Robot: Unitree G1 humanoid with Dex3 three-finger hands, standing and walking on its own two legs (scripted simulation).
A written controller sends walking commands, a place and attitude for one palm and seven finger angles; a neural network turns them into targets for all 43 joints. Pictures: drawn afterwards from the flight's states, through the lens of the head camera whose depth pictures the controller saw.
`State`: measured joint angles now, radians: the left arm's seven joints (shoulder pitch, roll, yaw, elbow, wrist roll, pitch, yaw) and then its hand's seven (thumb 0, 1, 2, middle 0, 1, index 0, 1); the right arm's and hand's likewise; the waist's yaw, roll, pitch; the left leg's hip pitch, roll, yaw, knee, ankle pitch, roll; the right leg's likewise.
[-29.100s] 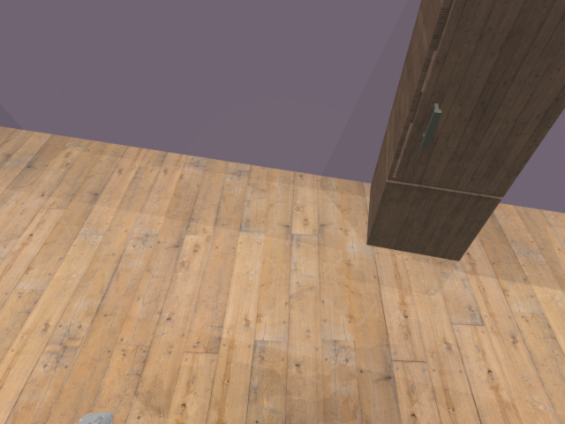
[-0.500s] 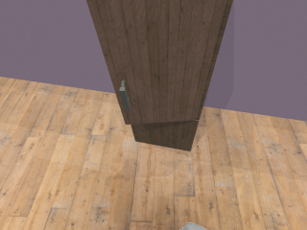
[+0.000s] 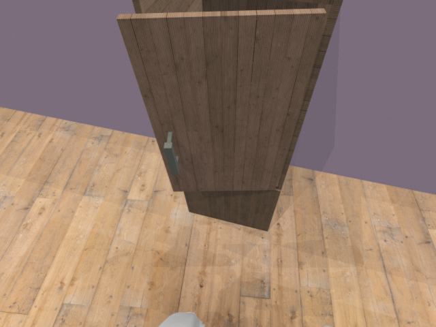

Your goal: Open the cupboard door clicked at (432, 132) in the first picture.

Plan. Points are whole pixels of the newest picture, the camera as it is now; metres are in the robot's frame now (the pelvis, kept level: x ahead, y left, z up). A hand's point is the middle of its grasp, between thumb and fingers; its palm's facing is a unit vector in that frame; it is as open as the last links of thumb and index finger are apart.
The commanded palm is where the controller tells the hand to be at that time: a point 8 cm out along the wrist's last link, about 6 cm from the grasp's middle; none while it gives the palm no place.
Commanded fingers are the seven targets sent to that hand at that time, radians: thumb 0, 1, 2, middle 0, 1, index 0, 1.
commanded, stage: come to a stop and stand still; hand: left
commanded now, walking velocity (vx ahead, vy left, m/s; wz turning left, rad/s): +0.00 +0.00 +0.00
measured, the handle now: (172, 154) +0.52 +0.18 -0.09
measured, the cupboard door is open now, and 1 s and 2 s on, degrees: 16 16 16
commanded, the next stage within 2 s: none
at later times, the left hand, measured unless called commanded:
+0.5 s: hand out of the picture +0.03 +0.29 -0.16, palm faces +0.00 -0.97 -0.24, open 7.4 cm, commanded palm none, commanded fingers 0.00 0.90 0.90 -0.20 -0.30 -0.20 -0.30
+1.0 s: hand out of the picture -0.15 +0.27 -0.18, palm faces +0.02 -0.99 -0.17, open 7.4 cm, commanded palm none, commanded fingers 0.00 0.90 0.90 -0.20 -0.30 -0.20 -0.30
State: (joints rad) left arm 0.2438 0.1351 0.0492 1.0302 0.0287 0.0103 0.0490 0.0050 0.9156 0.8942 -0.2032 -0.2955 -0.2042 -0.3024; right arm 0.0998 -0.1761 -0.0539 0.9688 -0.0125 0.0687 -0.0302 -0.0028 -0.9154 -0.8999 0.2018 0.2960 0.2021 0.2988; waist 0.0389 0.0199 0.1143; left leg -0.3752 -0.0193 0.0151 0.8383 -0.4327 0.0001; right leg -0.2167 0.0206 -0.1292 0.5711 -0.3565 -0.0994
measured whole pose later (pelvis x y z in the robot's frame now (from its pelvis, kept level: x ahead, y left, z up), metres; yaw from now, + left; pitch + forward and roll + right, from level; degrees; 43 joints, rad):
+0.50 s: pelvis -0.05 +0.09 +0.00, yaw -4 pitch -3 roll +0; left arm 0.28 0.21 0.02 0.89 0.02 0.04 0.03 0.00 0.90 0.89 -0.20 -0.30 -0.20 -0.30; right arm 0.24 -0.16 -0.01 0.89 -0.02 0.01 -0.01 0.00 -0.91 -0.90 0.20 0.30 0.20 0.30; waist 0.01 -0.01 -0.02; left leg -0.24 -0.03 0.05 0.58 -0.30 0.06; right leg -0.26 -0.06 -0.03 0.57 -0.25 0.02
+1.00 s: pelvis -0.11 +0.10 +0.00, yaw -2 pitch -4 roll -1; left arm 0.44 0.15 0.01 1.05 0.03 0.02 0.03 0.00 0.90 0.89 -0.20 -0.29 -0.20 -0.30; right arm 0.35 -0.15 -0.03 1.05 -0.01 0.03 -0.01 0.00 -0.91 -0.90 0.20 0.30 0.20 0.30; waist 0.00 -0.01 0.00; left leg -0.29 -0.04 0.03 0.51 -0.19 0.06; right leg -0.30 -0.03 0.01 0.49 -0.21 0.02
